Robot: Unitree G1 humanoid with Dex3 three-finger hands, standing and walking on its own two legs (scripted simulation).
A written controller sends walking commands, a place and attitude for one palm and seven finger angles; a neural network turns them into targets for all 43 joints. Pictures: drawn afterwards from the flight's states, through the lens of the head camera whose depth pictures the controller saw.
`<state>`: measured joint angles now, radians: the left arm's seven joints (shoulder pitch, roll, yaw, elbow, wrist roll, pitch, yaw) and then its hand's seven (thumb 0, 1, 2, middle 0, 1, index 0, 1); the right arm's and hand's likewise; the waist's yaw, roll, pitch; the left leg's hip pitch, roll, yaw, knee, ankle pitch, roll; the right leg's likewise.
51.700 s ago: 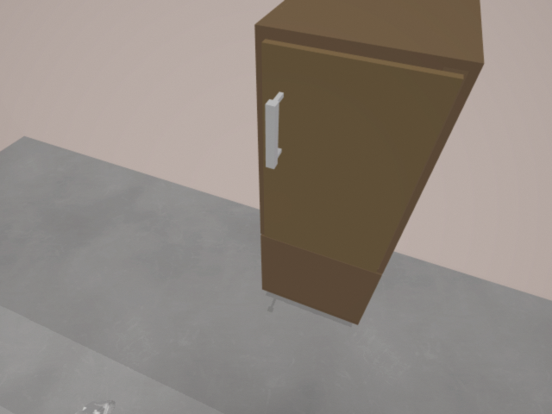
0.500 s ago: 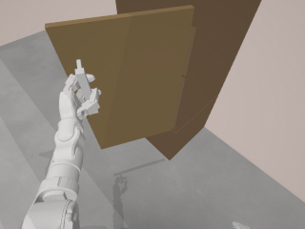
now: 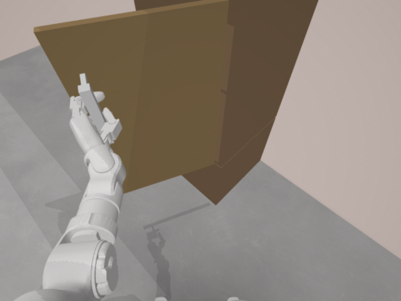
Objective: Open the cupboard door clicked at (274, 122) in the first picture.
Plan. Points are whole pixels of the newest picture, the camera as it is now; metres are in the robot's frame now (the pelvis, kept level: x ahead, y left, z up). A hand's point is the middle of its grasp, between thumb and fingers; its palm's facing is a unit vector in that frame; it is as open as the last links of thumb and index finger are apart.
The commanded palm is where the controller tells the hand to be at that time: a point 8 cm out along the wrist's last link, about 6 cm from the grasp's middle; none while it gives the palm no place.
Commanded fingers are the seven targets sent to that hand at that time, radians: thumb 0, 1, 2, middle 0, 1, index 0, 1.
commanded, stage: pull the door open along its arc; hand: left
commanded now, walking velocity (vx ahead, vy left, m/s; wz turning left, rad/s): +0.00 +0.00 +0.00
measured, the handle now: (96, 111) +0.50 +0.21 +0.09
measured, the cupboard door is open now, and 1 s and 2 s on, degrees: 65 95 100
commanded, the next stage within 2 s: open thumb and fingers to let go in 0.56 s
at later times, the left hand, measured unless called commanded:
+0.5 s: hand (165, 177) +0.32 +0.05 +0.10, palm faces +0.29 -0.96 -0.01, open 6.4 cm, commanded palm +0.26 +0.09 +0.09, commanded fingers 0.00 0.90 0.90 -0.40 -1.35 -0.40 -1.35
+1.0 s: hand (163, 171) +0.34 +0.06 +0.10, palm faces +0.43 -0.90 -0.03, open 8.9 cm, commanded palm +0.29 +0.09 +0.09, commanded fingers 0.00 -0.36 0.36 -0.31 -1.22 -0.31 -1.22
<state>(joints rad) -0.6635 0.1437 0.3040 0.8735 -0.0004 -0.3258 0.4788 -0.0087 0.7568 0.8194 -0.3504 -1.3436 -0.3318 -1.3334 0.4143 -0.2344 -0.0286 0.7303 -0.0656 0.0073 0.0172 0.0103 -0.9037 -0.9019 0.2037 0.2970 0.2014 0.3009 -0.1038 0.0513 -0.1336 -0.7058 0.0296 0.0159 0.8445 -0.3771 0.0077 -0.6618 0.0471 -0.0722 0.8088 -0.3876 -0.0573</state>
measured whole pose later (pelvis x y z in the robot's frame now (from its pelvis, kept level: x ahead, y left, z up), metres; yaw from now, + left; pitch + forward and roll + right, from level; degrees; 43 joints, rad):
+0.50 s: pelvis +0.03 -0.01 +0.01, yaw +1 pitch +5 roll +0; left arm 0.09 -0.09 -0.27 0.06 0.06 -0.09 0.54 0.02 0.65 0.68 -0.34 -1.32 -0.35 -1.32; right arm 0.15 -0.18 0.00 0.53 -0.05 0.03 0.04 0.01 -0.91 -0.90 0.20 0.30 0.20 0.30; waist -0.01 0.05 -0.12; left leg -0.43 0.01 0.02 0.73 -0.39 0.00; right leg -0.40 0.03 -0.06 0.73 -0.42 -0.06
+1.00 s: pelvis +0.01 -0.03 +0.01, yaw +3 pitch +6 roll +1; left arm -0.07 -0.12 -0.18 0.14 0.05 -0.04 0.61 0.01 0.25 0.62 -0.35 -1.28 -0.34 -1.28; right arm 0.22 -0.20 0.00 0.63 -0.05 0.09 -0.01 0.01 -0.90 -0.90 0.20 0.30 0.20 0.30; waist 0.00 0.06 -0.09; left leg -0.50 0.00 -0.03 0.76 -0.37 -0.03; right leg -0.46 0.02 -0.11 0.78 -0.43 -0.09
